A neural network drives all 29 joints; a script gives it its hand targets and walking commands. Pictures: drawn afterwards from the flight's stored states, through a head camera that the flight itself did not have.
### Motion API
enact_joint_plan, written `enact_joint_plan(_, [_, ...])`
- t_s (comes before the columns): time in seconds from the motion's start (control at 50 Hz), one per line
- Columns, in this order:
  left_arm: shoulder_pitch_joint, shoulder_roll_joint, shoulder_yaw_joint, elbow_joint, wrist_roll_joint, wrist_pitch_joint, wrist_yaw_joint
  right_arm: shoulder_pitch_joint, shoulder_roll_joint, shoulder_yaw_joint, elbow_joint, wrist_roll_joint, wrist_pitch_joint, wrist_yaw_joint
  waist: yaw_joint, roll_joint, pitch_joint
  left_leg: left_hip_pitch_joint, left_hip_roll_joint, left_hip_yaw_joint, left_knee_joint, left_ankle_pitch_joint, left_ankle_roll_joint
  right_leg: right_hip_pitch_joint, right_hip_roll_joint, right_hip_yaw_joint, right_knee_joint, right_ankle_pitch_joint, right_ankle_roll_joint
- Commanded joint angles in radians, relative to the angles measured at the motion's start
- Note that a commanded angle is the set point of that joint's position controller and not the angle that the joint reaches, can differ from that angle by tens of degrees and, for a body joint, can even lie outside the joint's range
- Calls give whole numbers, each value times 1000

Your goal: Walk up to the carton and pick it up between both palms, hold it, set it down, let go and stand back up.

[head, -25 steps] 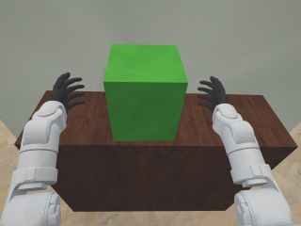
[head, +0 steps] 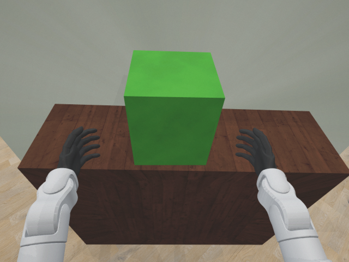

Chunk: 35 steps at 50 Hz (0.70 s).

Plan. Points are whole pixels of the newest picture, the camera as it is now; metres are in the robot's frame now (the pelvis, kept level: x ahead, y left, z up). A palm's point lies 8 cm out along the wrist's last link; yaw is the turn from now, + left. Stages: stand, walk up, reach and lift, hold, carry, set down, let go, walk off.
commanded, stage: set down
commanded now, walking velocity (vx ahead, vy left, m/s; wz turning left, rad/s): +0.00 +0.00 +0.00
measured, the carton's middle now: (171, 110) +0.49 +0.03 +0.08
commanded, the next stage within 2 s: let go in 0.50 s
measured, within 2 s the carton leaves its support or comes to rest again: neither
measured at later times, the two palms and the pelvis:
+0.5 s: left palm (83, 194) +0.25 +0.22 +0.03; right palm (263, 200) +0.26 -0.20 +0.02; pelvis +0.02 -0.01 +0.00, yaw +0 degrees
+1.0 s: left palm (90, 237) +0.19 +0.21 -0.08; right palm (270, 240) +0.21 -0.24 -0.09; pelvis +0.04 -0.02 -0.01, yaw +2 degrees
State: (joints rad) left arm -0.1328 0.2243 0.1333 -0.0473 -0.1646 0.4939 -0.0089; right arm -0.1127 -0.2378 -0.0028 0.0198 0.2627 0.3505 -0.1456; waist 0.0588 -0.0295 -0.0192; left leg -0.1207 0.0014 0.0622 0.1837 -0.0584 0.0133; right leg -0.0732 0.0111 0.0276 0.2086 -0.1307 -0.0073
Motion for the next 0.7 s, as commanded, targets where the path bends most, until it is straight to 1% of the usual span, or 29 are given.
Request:
enact_joint_plan(0.0, [-150,71,2,-140,-3,-71,13,-123,-109,-39,-131,-11,-58,12,2,42,-185,161,10,-10,18,124,-18,-81,6,9,-43,-7,-19])
enact_joint_plan(0.04, [-104,76,-5,-149,-2,-82,6,-69,-103,-25,-140,-9,-68,13,2,49,-168,169,9,-11,19,126,-16,-88,8,11,-46,-6,-15])
enact_joint_plan(0.06, [-72,75,2,-152,1,-86,3,-41,-107,-21,-157,-14,-75,11,4,41,-170,177,8,-8,20,138,-12,-81,7,12,-48,7,-13])
enact_joint_plan(0.1, [-34,78,5,-180,0,-110,1,-21,-110,-10,-194,-11,-102,14,14,20,-186,178,4,-10,25,167,-10,-71,8,17,-35,29,-11])
enact_joint_plan(0.12, [-56,84,-2,-196,-5,-126,4,-48,-112,-17,-217,-16,-117,16,13,30,-198,178,2,-5,31,158,-8,-84,5,17,-32,17,-10])
enact_joint_plan(0.14, [-8,81,-5,-204,2,-144,6,19,-107,-6,-213,-13,-129,20,21,30,-186,180,2,-4,31,166,-11,-79,6,16,-32,19,-11])
enact_joint_plan(0.16, [-9,74,-18,-208,-5,-157,6,22,-107,-12,-216,-17,-139,24,7,39,-185,181,4,-6,35,166,-11,-86,7,20,-32,18,-13])
enact_joint_plan(0.18, [-2,76,-20,-196,-6,-168,7,39,-106,-14,-204,-22,-146,25,11,37,-182,179,3,-10,33,154,-10,-95,5,18,-34,6,-14])
enact_joint_plan(0.22, [10,82,-31,-164,-4,-175,7,71,-99,-11,-170,-30,-151,28,4,42,-142,163,1,-6,35,105,-4,-127,4,21,-36,-42,-10])
enact_joint_plan(0.24, [43,76,-24,-148,4,-173,6,99,-103,-5,-156,-38,-151,27,8,45,-122,155,2,-10,30,91,-7,-128,4,17,-37,-46,-10])
enact_joint_plan(0.26, [38,73,-35,-136,-2,-173,3,90,-96,-5,-148,-45,-153,28,3,38,-120,153,3,-8,29,79,-2,-132,4,14,-37,-55,-6])
enact_joint_plan(0.28, [61,67,-43,-126,2,-173,2,115,-89,1,-140,-45,-156,29,1,39,-110,150,-1,-4,32,82,-3,-137,3,14,-34,-50,-6])
enact_joint_plan(0.34, [93,52,-42,-110,14,-181,-7,140,-81,20,-128,-59,-176,29,-3,6,-111,154,-3,-15,48,140,0,-126,5,16,-19,8,4])
enact_joint_plan(0.36, [90,51,-43,-100,13,-192,-10,137,-72,26,-130,-61,-189,30,1,4,-123,146,-9,-12,57,151,-1,-119,3,19,-14,24,4])
enact_joint_plan(0.38, [112,52,-36,-68,34,-188,-11,163,-73,27,-82,-73,-190,31,-2,11,-106,134,-11,-15,57,153,-5,-116,5,17,-12,35,5])
enact_joint_plan(0.4, [116,48,-39,-63,34,-193,-13,176,-69,31,-81,-72,-199,30,-3,7,-104,132,-15,-17,61,154,-3,-114,6,20,-8,43,11])
enact_joint_plan(0.42, [139,48,-37,-38,53,-188,-14,200,-70,32,-47,-83,-204,29,-7,7,-99,127,-17,-15,64,146,-5,-109,7,15,-1,46,14])
enact_joint_plan(0.44, [178,46,-35,-26,61,-187,-15,248,-71,41,-32,-91,-211,29,-11,-5,-99,128,-18,-18,68,173,-6,-97,8,16,5,75,14])
enact_joint_plan(0.46, [209,34,-49,36,81,-172,-23,274,-67,45,57,-110,-211,28,-23,1,-70,114,-19,-19,67,167,-7,-97,11,13,3,83,18])
enact_joint_plan(0.48, [233,33,-54,27,82,-179,-28,295,-67,49,44,-107,-227,28,-26,5,-72,112,-21,-21,77,185,-11,-97,11,16,15,112,18])
enact_joint_plan(0.5, [230,38,-56,35,99,-183,-28,304,-69,45,84,-116,-242,28,-31,19,-84,112,-24,-20,85,203,-12,-98,11,18,23,136,21])
enact_joint_plan(0.52, [262,40,-57,87,122,-184,-30,326,-77,41,149,-138,-258,31,-37,19,-81,97,-25,-26,95,200,-19,-95,13,15,37,141,20])
enact_joint_plan(0.54, [295,33,-64,110,138,-199,-31,342,-73,35,180,-149,-285,38,-35,22,-89,88,-23,-29,101,212,-20,-89,13,16,51,168,22])
enact_joint_plan(0.56, [315,29,-65,161,156,-213,-29,349,-80,34,229,-163,-315,46,-37,19,-91,79,-22,-35,107,205,-23,-90,15,15,65,168,22])
enact_joint_plan(0.58, [327,31,-71,187,174,-236,-25,345,-83,25,273,-175,-349,58,-34,27,-98,74,-22,-37,115,188,-26,-103,16,14,82,161,21])
enact_joint_plan(0.6, [327,27,-81,212,179,-262,-23,343,-86,16,321,-189,-385,71,-46,28,-101,74,-20,-42,126,172,-31,-127,18,13,97,155,18])
enact_joint_plan(0.62, [318,34,-83,242,185,-288,-18,321,-88,4,362,-210,-424,82,-44,29,-111,65,-19,-53,136,159,-33,-138,17,11,111,149,15])
enact_joint_plan(0.66, [289,44,-92,262,183,-344,-4,272,-87,-9,405,-235,-499,110,-48,17,-146,52,-16,-59,165,123,-33,-161,13,10,144,121,12])
enact_joint_plan(0.68, [279,52,-94,271,181,-368,6,254,-84,-18,421,-240,-534,120,-45,9,-161,51,-17,-60,182,108,-31,-176,11,10,164,116,14])
